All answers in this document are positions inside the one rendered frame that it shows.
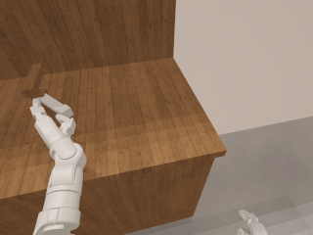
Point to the robot left forearm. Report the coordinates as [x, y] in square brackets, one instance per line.
[60, 213]

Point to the counter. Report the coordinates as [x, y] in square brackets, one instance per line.
[149, 144]

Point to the tap lever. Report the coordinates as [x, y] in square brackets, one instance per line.
[56, 106]

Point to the left robot hand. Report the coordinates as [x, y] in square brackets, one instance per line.
[47, 128]

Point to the right robot hand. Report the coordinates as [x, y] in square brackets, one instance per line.
[255, 228]

